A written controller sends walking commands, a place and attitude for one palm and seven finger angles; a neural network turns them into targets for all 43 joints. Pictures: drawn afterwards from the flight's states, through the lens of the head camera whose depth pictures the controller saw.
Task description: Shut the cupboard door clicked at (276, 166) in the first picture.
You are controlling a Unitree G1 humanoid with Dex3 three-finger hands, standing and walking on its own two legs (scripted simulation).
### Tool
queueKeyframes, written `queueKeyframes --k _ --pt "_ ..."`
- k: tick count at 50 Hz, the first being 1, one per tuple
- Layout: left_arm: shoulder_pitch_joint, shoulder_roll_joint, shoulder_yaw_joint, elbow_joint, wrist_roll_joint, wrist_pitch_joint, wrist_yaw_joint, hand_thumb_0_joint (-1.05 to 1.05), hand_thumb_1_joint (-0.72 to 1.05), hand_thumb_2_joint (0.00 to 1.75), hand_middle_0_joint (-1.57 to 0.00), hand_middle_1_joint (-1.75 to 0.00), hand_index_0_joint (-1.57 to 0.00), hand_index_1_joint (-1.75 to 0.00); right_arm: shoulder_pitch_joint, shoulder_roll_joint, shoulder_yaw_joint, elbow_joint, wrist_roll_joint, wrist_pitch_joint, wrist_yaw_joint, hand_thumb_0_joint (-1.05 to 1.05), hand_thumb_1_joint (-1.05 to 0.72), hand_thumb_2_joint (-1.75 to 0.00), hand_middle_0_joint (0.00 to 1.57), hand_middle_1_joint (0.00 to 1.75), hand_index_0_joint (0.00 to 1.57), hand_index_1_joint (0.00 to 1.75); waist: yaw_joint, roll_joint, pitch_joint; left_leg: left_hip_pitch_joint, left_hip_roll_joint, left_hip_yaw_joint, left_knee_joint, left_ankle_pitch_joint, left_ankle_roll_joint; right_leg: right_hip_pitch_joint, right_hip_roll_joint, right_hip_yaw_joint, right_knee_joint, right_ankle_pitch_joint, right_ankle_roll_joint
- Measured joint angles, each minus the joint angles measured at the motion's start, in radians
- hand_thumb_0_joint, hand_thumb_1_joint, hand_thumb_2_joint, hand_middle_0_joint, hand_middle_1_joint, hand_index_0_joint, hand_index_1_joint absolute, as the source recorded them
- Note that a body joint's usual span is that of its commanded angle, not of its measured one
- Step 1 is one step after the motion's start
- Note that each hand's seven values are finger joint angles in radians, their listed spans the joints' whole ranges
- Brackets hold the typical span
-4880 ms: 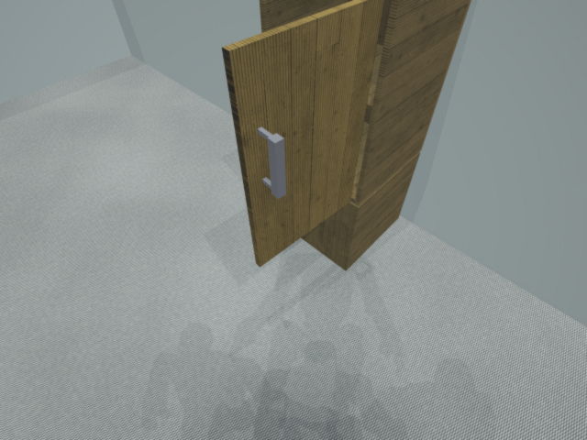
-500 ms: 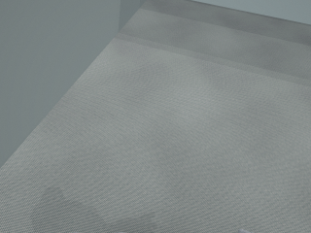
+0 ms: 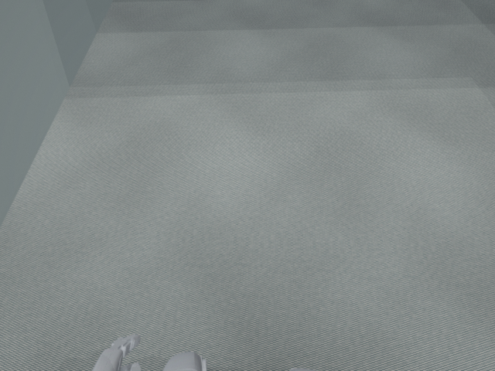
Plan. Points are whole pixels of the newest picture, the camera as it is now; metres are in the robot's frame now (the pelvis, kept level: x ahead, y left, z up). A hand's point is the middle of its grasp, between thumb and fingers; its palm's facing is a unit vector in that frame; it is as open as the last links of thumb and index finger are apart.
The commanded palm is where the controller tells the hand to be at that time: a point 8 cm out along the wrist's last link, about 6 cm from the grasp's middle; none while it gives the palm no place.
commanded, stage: walk around to get in front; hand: left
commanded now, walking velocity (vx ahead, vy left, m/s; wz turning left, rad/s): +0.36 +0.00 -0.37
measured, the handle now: out of the picture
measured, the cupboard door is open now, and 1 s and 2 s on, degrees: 85 85 85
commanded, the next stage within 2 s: walk to a spot facing it in 0.46 s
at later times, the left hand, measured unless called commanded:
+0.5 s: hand (170, 267) +0.33 +0.17 -0.15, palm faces -0.21 -0.96 -0.18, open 7.4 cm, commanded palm none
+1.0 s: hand (234, 192) +0.52 +0.04 -0.16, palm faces -0.10 -0.98 -0.14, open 7.2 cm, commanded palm none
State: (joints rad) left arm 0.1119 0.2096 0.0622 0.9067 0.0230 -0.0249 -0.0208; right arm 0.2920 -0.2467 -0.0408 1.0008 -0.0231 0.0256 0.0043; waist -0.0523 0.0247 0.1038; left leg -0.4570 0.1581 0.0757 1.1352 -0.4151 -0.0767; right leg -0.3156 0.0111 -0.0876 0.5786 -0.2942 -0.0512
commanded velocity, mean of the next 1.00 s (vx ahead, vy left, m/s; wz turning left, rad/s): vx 0.17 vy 0.00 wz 0.05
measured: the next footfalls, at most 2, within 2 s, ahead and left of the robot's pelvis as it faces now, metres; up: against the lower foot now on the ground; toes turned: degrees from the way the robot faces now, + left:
left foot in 0.24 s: +0.26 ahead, +0.12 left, +0.00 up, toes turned +0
right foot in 0.66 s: +0.37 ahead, -0.20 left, +0.00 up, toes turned -24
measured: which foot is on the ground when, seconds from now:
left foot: up 0.00-0.22, down 0.24-0.64, up 0.66-1.00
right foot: down 0.00-0.24, up 0.26-0.64, down 0.66-1.00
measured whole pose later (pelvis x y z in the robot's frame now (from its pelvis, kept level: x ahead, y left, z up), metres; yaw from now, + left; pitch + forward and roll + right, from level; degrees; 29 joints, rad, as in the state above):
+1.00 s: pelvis +0.38 -0.10 +0.00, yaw -5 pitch +1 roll +0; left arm 0.10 0.15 0.05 0.97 0.02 -0.03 0.02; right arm 0.25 -0.15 -0.04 1.02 -0.02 0.04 0.01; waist -0.05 -0.04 0.05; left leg -0.45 0.08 0.16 0.74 -0.30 -0.05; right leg -0.18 -0.09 -0.32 0.53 -0.35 -0.03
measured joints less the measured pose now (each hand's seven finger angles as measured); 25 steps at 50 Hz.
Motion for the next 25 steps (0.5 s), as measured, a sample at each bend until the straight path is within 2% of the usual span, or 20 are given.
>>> queueKeyframes --k 3,6,10,12,14,15,17,18,21,25 --pt "0.050 -0.013 -0.006 0.038 0.006 -0.002 0.001 0.00 0.91 0.90 -0.20 -0.30 -0.20 -0.29 -0.060 0.014 -0.001 -0.042 -0.002 -0.018 0.006 0.01 -0.91 -0.90 0.20 0.30 0.20 0.30 0.007 -0.019 -0.019 -0.063 -0.015 -0.002 -0.133 0.075 -0.005 0.065 0.012 0.032 -0.093 0.021 -0.005" --pt "0.096 -0.018 -0.002 0.070 0.005 -0.008 -0.002 0.00 0.92 0.90 -0.20 -0.30 -0.20 -0.29 -0.111 0.029 0.000 -0.075 -0.002 -0.035 0.013 0.00 -0.91 -0.90 0.20 0.30 0.20 0.30 0.029 -0.031 -0.032 -0.076 -0.034 -0.007 -0.285 0.134 -0.004 0.124 0.023 0.061 -0.144 0.012 -0.003" --pt "0.152 -0.012 0.002 0.104 0.004 -0.009 -0.004 0.01 0.92 0.90 -0.20 -0.30 -0.20 -0.30 -0.164 0.044 0.005 -0.094 0.001 -0.052 0.018 0.00 -0.91 -0.90 0.20 0.30 0.20 0.30 0.066 -0.044 -0.040 -0.026 -0.070 0.003 -0.472 0.176 0.008 0.198 0.030 0.093 -0.147 -0.046 0.010" --pt "0.186 -0.008 0.006 0.116 0.002 -0.005 -0.003 0.01 0.92 0.90 -0.20 -0.30 -0.20 -0.30 -0.176 0.045 0.011 -0.104 -0.002 -0.069 0.017 0.00 -0.91 -0.90 0.20 0.30 0.20 0.30 0.080 -0.048 -0.050 0.037 -0.088 0.018 -0.580 0.203 0.023 0.213 0.031 0.113 -0.093 -0.106 0.020" --pt "0.200 0.000 0.013 0.130 -0.003 0.006 -0.002 0.01 0.92 0.90 -0.20 -0.30 -0.20 -0.29 -0.188 0.051 0.016 -0.113 -0.014 -0.091 0.008 0.00 -0.91 -0.90 0.20 0.30 0.20 0.30 0.081 -0.058 -0.051 0.044 -0.087 0.040 -0.540 0.226 0.080 0.132 0.028 0.118 0.141 -0.181 0.016" --pt "0.197 0.007 0.015 0.137 0.000 0.013 -0.002 0.01 0.92 0.90 -0.20 -0.30 -0.20 -0.29 -0.187 0.058 0.021 -0.117 -0.017 -0.097 0.004 0.00 -0.91 -0.90 0.20 0.30 0.20 0.30 0.080 -0.067 -0.049 0.054 -0.086 0.054 -0.518 0.198 0.092 0.071 0.026 0.116 0.299 -0.196 0.014" --pt "0.180 0.016 0.021 0.144 0.007 0.022 -0.006 0.01 0.92 0.90 -0.20 -0.30 -0.20 -0.29 -0.164 0.071 0.025 -0.119 -0.016 -0.100 -0.002 0.00 -0.91 -0.90 0.20 0.30 0.20 0.30 0.078 -0.077 -0.050 0.093 -0.085 0.075 -0.533 0.162 0.094 -0.048 0.005 0.093 0.540 -0.141 0.017" --pt "0.169 0.019 0.024 0.140 0.010 0.025 -0.011 0.01 0.92 0.90 -0.20 -0.30 -0.20 -0.29 -0.148 0.076 0.027 -0.113 -0.016 -0.101 -0.005 0.00 -0.91 -0.90 0.20 0.30 0.20 0.30 0.079 -0.078 -0.051 0.119 -0.083 0.084 -0.560 0.160 0.084 -0.098 -0.011 0.080 0.604 -0.102 0.023" --pt "0.134 0.017 0.028 0.112 0.015 0.032 -0.021 0.01 0.92 0.90 -0.20 -0.30 -0.20 -0.29 -0.094 0.087 0.030 -0.074 -0.012 -0.102 -0.011 0.00 -0.91 -0.90 0.20 0.30 0.20 0.30 0.084 -0.070 -0.053 0.203 -0.075 0.113 -0.654 0.168 0.076 -0.208 -0.058 0.053 0.615 -0.023 0.043" --pt "0.084 0.002 0.024 0.076 0.017 0.039 -0.030 0.01 0.92 0.90 -0.19 -0.30 -0.20 -0.29 -0.021 0.064 0.009 -0.030 -0.009 -0.093 -0.016 -0.01 -0.94 -0.90 0.21 0.30 0.20 0.30 0.066 -0.045 -0.051 0.302 -0.057 0.155 -0.741 0.157 0.057 -0.267 -0.100 0.024 0.415 0.046 0.055"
